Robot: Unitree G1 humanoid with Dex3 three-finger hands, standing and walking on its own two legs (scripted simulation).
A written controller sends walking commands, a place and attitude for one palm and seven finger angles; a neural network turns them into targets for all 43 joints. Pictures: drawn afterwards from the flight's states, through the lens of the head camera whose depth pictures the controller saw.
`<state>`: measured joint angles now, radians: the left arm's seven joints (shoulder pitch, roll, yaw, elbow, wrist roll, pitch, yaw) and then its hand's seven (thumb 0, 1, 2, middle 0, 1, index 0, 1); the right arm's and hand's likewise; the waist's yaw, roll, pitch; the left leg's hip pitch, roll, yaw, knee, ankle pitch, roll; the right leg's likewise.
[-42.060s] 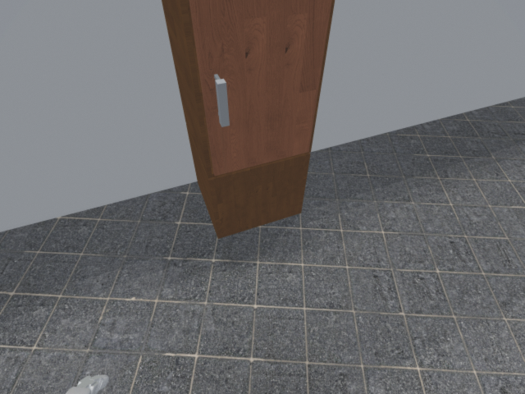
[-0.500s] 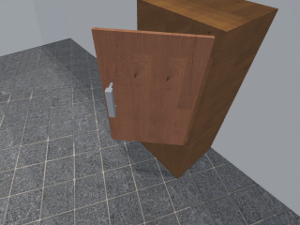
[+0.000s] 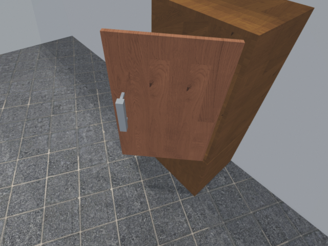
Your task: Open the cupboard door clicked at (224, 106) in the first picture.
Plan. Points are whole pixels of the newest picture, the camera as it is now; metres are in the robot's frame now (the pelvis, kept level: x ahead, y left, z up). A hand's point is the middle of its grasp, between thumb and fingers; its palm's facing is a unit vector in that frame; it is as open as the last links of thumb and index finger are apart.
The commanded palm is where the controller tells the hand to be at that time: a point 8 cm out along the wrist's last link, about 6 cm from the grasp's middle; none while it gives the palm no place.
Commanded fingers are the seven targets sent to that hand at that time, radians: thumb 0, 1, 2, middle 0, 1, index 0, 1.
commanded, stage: come to a stop and stand still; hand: left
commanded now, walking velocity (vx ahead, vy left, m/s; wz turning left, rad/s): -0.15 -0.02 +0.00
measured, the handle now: (123, 112) +0.55 +0.19 -0.03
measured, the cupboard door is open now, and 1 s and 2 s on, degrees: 44 44 44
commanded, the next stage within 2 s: look again from close up in 0.80 s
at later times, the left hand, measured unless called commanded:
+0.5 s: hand out of the picture +0.00 +0.17 -0.18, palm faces +0.02 -0.98 -0.21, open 7.4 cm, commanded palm none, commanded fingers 0.00 0.90 0.90 -0.20 -0.30 -0.20 -0.30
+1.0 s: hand out of the picture -0.08 +0.16 -0.18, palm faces +0.02 -0.98 -0.20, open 7.4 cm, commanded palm none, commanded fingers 0.00 0.90 0.90 -0.20 -0.30 -0.20 -0.30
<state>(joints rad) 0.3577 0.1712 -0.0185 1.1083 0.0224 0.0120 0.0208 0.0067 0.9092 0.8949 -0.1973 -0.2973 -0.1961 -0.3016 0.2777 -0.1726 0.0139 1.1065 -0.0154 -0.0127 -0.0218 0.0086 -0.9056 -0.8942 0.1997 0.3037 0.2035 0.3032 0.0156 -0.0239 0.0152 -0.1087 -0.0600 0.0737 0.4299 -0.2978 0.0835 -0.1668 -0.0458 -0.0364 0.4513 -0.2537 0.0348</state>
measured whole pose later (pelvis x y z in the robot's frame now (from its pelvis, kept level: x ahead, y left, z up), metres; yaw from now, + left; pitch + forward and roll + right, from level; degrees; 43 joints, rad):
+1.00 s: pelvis -0.05 -0.02 +0.00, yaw +1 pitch -1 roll +0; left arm 0.35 0.15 -0.01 1.09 0.02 -0.01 0.04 0.01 0.91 0.89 -0.20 -0.30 -0.20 -0.30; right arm 0.31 -0.18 0.00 1.05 -0.02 0.00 -0.01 0.01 -0.91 -0.89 0.20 0.30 0.20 0.30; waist 0.00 0.01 0.03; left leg -0.25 -0.04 0.06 0.51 -0.25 0.06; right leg -0.28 -0.03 -0.05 0.49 -0.20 0.00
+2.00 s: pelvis -0.04 -0.07 -0.10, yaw +3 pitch +16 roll -1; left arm 0.41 0.22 0.29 0.16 -0.36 -0.63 -0.46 0.02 0.49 0.72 -0.23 -0.56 -0.23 -0.57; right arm 0.11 -0.27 -0.05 0.55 0.02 -0.29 -0.04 0.01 -0.91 -0.89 0.20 0.30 0.20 0.30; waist 0.07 -0.03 -0.12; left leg -0.92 0.03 -0.03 1.24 -0.60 -0.02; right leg -0.93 0.00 -0.15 1.20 -0.55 -0.09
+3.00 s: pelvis -0.03 -0.01 -0.07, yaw +2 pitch +15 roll -4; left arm 0.04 0.41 0.40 0.30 -0.35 -0.32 -0.50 -0.01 -0.49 0.30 -0.30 -1.19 -0.30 -1.20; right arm 0.26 -0.27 0.05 0.53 0.03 -0.22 -0.05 0.02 -0.90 -0.89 0.20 0.30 0.21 0.30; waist 0.01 0.02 -0.10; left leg -0.82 0.00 0.01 1.07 -0.52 0.06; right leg -0.81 -0.02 -0.11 0.98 -0.44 0.00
